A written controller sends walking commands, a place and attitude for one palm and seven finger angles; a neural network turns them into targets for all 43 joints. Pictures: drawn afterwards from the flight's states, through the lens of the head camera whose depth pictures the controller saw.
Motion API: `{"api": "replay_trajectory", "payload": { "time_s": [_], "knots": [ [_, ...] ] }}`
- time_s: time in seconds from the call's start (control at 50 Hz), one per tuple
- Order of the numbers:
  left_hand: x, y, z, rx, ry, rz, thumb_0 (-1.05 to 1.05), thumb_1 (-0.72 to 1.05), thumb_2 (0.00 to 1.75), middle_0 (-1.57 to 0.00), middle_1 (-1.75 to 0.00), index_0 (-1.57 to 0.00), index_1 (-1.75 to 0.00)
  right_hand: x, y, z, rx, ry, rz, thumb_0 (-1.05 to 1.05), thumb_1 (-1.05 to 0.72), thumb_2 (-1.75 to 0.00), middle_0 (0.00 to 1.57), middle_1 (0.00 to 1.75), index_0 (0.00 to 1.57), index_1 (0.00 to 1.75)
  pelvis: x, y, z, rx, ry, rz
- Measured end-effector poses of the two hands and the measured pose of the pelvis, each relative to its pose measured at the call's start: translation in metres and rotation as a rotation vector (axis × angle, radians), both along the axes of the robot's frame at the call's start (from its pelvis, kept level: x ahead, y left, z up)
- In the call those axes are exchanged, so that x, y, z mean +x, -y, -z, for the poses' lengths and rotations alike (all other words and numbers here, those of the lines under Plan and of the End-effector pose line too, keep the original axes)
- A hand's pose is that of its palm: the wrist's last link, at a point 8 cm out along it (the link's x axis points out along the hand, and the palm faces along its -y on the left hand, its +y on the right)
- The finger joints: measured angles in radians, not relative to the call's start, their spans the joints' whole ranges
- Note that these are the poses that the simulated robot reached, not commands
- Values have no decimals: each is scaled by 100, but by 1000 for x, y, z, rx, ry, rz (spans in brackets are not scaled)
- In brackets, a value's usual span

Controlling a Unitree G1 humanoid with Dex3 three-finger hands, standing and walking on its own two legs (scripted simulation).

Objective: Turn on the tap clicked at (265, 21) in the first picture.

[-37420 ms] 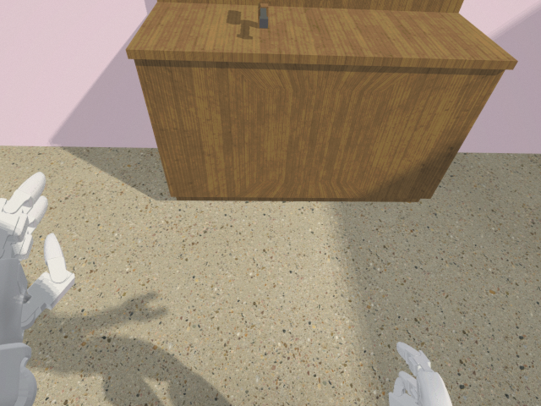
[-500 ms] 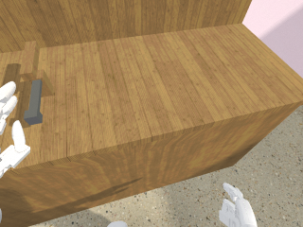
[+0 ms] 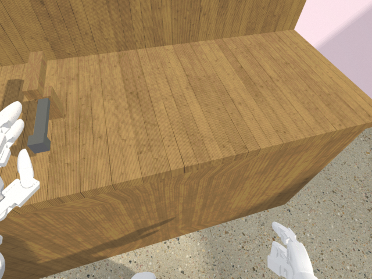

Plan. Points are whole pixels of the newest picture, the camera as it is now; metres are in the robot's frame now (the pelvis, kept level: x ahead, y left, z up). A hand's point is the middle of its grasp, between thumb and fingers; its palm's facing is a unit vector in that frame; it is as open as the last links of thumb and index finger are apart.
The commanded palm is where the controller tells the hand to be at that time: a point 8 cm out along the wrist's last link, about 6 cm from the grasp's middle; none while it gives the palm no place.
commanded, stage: shuffle to correct the standing spot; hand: left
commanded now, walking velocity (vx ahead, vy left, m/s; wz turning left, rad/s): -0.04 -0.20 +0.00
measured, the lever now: (39, 143) +0.34 +0.32 +0.10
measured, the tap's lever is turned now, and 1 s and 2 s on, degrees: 0 0 0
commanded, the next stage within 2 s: come to a stop and stand still in 0.38 s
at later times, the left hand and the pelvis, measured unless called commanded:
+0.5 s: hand (25, 187) +0.22 +0.25 +0.17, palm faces +0.33 -0.84 -0.43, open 7.4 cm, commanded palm +0.16 +0.29 +0.19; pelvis +0.00 +0.00 +0.00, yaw +0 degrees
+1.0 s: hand out of the picture +0.19 +0.30 +0.18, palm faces +0.40 -0.86 -0.32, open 7.4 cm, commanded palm +0.13 +0.32 +0.19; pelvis -0.05 +0.05 +0.01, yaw -4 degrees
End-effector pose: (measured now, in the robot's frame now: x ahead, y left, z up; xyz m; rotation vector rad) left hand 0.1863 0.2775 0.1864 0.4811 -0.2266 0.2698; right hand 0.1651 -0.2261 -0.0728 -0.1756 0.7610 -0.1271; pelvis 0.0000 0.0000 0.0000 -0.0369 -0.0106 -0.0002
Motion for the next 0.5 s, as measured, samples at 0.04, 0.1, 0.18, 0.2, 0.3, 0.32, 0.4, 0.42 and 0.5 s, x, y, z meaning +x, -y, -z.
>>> {"api": "replay_trajectory", "payload": {
  "time_s": [0.04, 0.1, 0.18, 0.2, 0.3, 0.32, 0.4, 0.42, 0.5],
  "knots": [
    [-2, -2, -1, 5, -1, -2, 1, 89, 89, -21, -30, -21, -30, -2, 1, 0, -6, -3, 3, 1, -91, -90, 20, 30, 20, 30, -1, -1, -1, 1, -1, 0],
    [-4, -5, -3, 16, -3, -11, 1, 89, 89, -21, -30, -21, -30, -5, 0, 0, -9, -10, 3, 1, -91, -90, 20, 30, 20, 30, -2, -2, -2, -2, -3, -2],
    [-7, -8, -2, 18, -9, -27, 1, 89, 89, -21, -30, -21, -30, -8, -2, 1, -5, -17, -2, 1, -91, -90, 20, 30, 20, 30, -3, -3, -2, -5, -4, -4],
    [-7, -8, -2, 13, -10, -30, 1, 89, 89, -21, -30, -21, -30, -9, -3, 2, -4, -18, -2, 1, -91, -90, 20, 30, 20, 30, -3, -3, -2, -5, -4, -3],
    [-8, -8, 1, -8, -12, -33, 1, 89, 89, -21, -30, -21, -30, -10, -6, 2, 0, -16, -6, 1, -91, -90, 20, 30, 20, 30, -4, -4, -2, -2, -2, -4],
    [-8, -7, 1, -9, -11, -32, 1, 89, 89, -21, -30, -21, -30, -9, -7, 2, 2, -14, -6, 1, -91, -90, 20, 30, 20, 30, -4, -4, -2, -1, -2, -5],
    [-8, -8, 0, -5, -7, -31, 1, 89, 89, -21, -30, -21, -30, -8, -10, 2, 8, -9, -11, 1, -91, -90, 20, 30, 20, 30, -4, -4, -3, -3, -3, -8],
    [-8, -8, -1, -3, -7, -32, 1, 89, 89, -21, -30, -21, -30, -7, -10, 2, 9, -7, -11, 1, -91, -90, 20, 30, 20, 30, -4, -4, -3, -3, -4, -7],
    [-8, -10, -1, 2, -9, -34, 1, 89, 89, -21, -30, -21, -30, -5, -11, 1, 9, -4, -13, 1, -91, -90, 20, 30, 20, 30, -3, -5, -3, -4, -4, -5]
  ]
}}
